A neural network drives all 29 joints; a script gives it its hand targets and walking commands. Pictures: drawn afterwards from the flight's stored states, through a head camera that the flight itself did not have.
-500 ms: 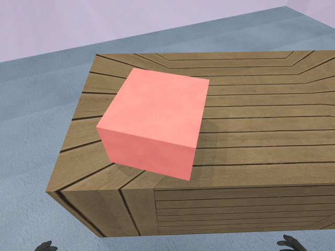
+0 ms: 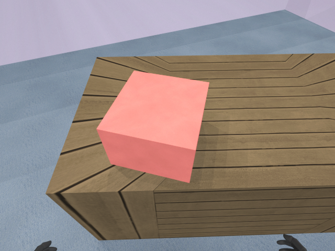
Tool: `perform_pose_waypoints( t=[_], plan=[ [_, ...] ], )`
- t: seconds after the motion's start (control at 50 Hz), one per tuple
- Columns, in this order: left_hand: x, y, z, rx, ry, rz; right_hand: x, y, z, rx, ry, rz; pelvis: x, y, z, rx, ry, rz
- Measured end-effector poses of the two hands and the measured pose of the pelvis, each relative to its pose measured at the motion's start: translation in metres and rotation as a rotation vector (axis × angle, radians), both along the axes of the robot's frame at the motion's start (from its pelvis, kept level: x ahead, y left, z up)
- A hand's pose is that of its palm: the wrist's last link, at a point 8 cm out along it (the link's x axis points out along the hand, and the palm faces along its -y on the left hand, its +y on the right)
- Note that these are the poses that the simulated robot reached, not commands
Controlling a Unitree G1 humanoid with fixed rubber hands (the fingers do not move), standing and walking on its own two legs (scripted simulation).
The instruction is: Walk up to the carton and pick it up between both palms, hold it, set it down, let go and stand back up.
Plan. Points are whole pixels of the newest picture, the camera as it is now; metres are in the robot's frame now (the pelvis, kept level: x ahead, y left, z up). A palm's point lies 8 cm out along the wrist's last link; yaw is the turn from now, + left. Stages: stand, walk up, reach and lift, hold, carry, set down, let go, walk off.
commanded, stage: reach and lift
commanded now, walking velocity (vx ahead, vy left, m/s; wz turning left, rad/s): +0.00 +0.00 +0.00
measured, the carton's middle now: (159, 123) +0.51 +0.04 -0.03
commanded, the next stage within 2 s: none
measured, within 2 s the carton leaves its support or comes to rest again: neither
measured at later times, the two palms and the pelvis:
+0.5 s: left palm (44, 234) +0.18 +0.31 -0.06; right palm out of the picture +0.13 -0.27 -0.06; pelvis +0.01 -0.01 +0.00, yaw +0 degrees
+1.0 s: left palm (33, 236) +0.17 +0.32 -0.04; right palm (263, 249) +0.14 -0.19 -0.03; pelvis +0.01 +0.04 +0.01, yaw +0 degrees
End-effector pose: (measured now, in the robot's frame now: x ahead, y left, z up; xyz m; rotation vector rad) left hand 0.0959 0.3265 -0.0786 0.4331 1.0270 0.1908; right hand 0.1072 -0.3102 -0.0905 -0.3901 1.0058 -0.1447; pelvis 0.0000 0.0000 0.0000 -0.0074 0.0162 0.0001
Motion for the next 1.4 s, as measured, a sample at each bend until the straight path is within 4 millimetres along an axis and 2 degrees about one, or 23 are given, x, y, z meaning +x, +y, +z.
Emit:
perform_pose_waypoints(
  t=[0.06,0.12,0.2,0.28,0.42,0.54,0.7,0.86,1.02,1.16,1.4],
  plan=[
    [0.001,0.001,-0.006,0.021,0.115,0.075,0.006,0.000,-0.005,0.015,-0.039,0.032,-0.002,-0.003,-0.003,-0.001,-0.011,0.003],
    [0.012,-0.009,-0.006,0.019,0.144,0.103,0.014,-0.001,-0.010,0.033,-0.071,0.040,-0.004,-0.008,-0.006,0.006,-0.017,-0.001],
    [0.042,-0.026,0.006,0.007,0.046,0.071,0.022,0.002,-0.010,0.051,-0.113,0.038,-0.003,-0.017,-0.007,0.011,-0.019,-0.001],
    [0.067,-0.035,0.015,-0.028,-0.049,0.062,0.027,0.009,0.000,0.046,-0.177,0.024,0.000,-0.024,-0.005,0.019,-0.023,-0.002],
    [0.078,-0.027,0.015,-0.087,-0.095,0.085,0.026,0.022,0.018,0.004,-0.230,-0.008,0.006,-0.019,0.000,0.013,-0.045,-0.001],
    [0.087,-0.013,0.020,-0.111,-0.144,0.066,0.023,0.047,0.030,0.013,-0.262,-0.037,0.010,-0.002,0.005,-0.007,-0.057,0.002],
    [0.091,0.003,0.024,-0.137,-0.214,0.017,0.025,0.085,0.042,0.048,-0.318,-0.067,0.012,0.021,0.010,-0.032,-0.063,0.004],
    [0.083,0.000,0.027,-0.187,-0.277,-0.053,0.033,0.108,0.052,0.082,-0.409,-0.084,0.011,0.035,0.011,-0.044,-0.075,0.004],
    [0.075,-0.006,0.039,-0.235,-0.363,-0.087,0.032,0.117,0.058,0.113,-0.493,-0.130,0.006,0.036,0.011,-0.045,-0.096,0.004],
    [0.076,-0.014,0.054,-0.265,-0.438,-0.126,0.031,0.118,0.065,0.135,-0.555,-0.191,0.002,0.031,0.011,-0.040,-0.108,0.004],
    [0.082,-0.034,0.069,-0.306,-0.523,-0.185,0.051,0.128,0.082,0.190,-0.643,-0.223,0.002,0.016,0.010,-0.026,-0.126,0.001]
  ],
)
